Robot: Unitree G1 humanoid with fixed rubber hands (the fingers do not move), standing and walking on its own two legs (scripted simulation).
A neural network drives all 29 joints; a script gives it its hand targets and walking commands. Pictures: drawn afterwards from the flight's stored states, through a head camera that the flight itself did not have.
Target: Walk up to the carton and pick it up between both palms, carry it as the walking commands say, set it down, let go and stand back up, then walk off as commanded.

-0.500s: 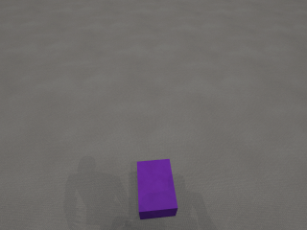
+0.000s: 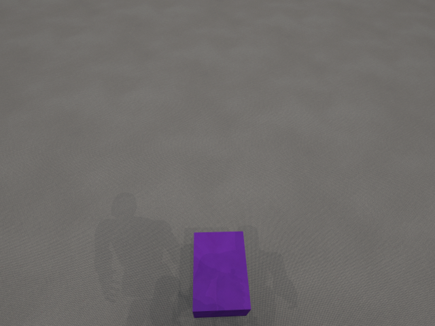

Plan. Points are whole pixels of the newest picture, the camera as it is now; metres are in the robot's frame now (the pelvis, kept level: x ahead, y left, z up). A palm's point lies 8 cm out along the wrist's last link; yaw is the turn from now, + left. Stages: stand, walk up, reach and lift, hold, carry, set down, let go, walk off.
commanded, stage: walk up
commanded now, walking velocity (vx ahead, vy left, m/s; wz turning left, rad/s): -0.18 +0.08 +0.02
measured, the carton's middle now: (219, 273) +0.41 +0.00 -0.70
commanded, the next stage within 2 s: stand in 0.76 s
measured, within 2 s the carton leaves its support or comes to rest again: neither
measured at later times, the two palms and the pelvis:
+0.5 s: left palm out of the picture +0.01 +0.27 -0.14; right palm out of the picture +0.00 -0.25 -0.14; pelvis -0.06 +0.01 -0.01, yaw +2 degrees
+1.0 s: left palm out of the picture -0.05 +0.26 -0.14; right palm out of the picture -0.02 -0.22 -0.14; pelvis -0.06 +0.02 +0.00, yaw +3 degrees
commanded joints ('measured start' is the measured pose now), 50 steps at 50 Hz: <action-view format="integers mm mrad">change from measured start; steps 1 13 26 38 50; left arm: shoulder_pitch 110 -60 -43 51 -595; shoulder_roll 87 225 102 103 138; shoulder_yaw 21 73 25 15 -96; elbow -29 -151 -137 23 -594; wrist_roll -1 19 -2 -4 -98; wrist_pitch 6 -2 -10 -50 55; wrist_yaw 14 11 -39 -31 -31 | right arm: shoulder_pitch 64 150 146 164 -408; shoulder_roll -164 -172 -238 -110 -127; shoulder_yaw -41 -56 -10 11 41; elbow -24 -88 -57 24 -511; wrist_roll -4 -12 -13 -5 69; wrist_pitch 8 91 -9 -27 81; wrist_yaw -2 24 24 9 15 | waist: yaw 11 -28 -46 -18 -43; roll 163 -166 294 27 114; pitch -197 -84 -6 -16 -160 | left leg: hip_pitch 136 -183 -67 51 -425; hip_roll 268 30 344 158 107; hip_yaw -109 -136 -379 -140 -69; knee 5 864 -279 -140 31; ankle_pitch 969 -325 -149 -2 -372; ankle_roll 88 -165 9 -61 -83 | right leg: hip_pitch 25 23 16 205 180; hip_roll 2 -333 21 -30 86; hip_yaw -13 120 2 24 0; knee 7 -524 -299 -545 -298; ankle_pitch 31 718 34 416 135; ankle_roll -3 -229 -39 -33 -68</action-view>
